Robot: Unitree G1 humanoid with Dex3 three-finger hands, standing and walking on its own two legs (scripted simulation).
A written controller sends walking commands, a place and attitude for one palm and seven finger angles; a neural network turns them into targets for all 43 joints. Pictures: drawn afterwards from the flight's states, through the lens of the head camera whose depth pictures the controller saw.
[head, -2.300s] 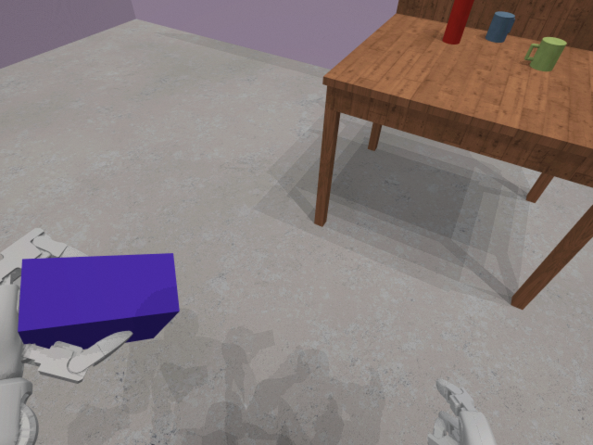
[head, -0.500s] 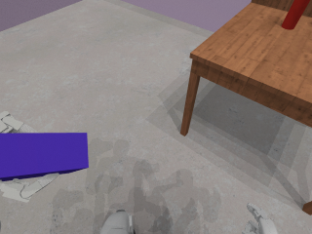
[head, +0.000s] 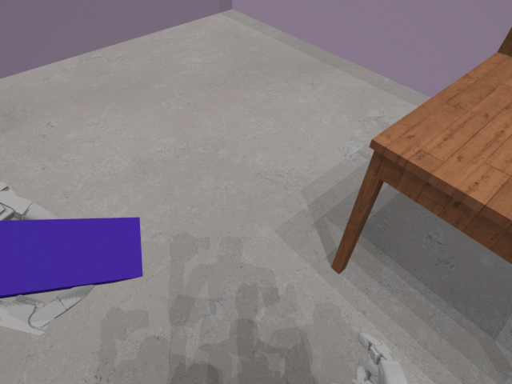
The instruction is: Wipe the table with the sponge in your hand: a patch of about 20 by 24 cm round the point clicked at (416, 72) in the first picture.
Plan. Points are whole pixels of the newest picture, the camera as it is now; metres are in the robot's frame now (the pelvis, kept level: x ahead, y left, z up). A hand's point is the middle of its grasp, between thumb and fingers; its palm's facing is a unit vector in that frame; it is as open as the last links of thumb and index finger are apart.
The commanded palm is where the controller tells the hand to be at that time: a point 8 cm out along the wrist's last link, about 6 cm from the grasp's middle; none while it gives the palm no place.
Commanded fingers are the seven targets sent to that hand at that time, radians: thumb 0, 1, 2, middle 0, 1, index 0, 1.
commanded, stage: walk to a spot facing it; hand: left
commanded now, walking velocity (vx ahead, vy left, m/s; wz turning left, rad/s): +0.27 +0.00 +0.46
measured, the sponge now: (85, 257) +0.21 +0.21 +0.18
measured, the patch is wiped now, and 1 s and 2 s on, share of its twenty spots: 0.00 0.00 0.00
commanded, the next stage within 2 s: turn to face it in 0.50 s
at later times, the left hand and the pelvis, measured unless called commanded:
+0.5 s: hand (71, 224) +0.25 +0.24 +0.18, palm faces +0.56 -0.67 -0.49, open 9.8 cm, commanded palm +0.19 +0.28 +0.18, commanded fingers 0.00 0.10 1.30 -1.20 -1.60 -1.20 -1.60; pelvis +0.09 -0.03 -0.02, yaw +13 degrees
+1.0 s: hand (115, 239) +0.25 +0.20 +0.16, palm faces +0.68 -0.65 -0.34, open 9.8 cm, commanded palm +0.18 +0.22 +0.18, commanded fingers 0.00 0.10 1.30 -1.20 -1.60 -1.20 -1.60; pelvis +0.10 -0.09 -0.01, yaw +14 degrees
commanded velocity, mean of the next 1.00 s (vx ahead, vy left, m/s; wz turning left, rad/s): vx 0.02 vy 0.00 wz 0.08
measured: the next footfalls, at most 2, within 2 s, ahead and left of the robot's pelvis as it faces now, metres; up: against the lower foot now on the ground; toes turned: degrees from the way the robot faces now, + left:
right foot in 0.10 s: +0.10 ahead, -0.15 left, +0.00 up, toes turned -7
left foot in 0.50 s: +0.16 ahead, +0.09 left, +0.00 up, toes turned +24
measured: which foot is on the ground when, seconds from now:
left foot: down 0.00-0.10, up 0.12-0.48, down 0.50-0.92, up 0.94-1.00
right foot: up 0.00-0.08, down 0.10-0.50, up 0.52-0.90, down 0.92-1.00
